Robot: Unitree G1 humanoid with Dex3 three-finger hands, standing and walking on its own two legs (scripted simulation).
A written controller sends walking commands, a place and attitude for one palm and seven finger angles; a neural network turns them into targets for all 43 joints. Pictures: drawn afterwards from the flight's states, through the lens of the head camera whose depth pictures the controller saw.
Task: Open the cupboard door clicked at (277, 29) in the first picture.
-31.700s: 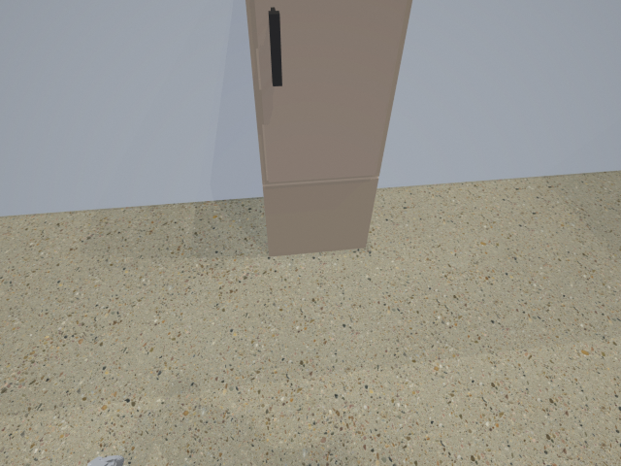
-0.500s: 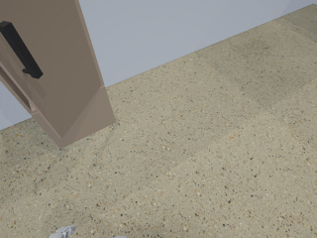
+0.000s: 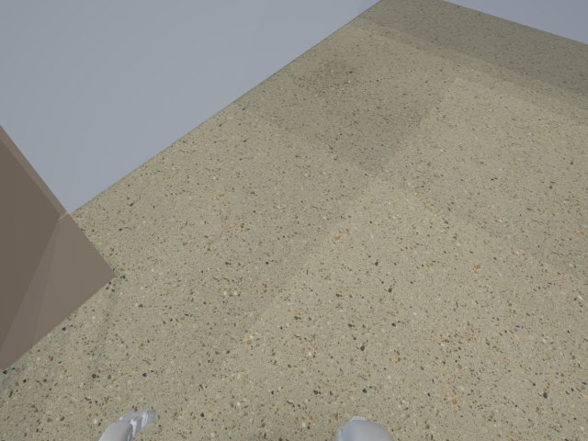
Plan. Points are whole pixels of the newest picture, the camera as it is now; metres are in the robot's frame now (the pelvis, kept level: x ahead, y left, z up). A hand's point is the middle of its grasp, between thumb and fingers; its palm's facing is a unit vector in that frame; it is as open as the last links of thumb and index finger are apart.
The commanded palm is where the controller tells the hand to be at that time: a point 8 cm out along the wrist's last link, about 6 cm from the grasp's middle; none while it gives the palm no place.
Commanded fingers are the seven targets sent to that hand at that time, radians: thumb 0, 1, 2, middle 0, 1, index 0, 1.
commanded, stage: walk to a spot facing it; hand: left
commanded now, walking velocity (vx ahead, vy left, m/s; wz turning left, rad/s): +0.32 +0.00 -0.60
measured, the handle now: out of the picture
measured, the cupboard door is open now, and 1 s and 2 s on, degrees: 39 39 39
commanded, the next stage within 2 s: turn to face it in 1.30 s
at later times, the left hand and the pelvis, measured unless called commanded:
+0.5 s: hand (219, 369) +0.25 +0.14 -0.19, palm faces -0.24 -0.96 -0.15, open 7.4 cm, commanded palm none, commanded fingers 0.00 0.90 0.90 -0.20 -0.30 -0.20 -0.30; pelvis +0.17 -0.03 -0.02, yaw -16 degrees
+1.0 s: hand (303, 247) +0.50 +0.00 -0.17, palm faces -0.34 -0.92 -0.20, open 7.2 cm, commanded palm none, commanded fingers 0.00 0.90 0.90 -0.20 -0.30 -0.20 -0.30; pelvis +0.38 -0.16 +0.00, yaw -21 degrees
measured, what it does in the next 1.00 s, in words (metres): walks ahead, turning right: right foot, then left foot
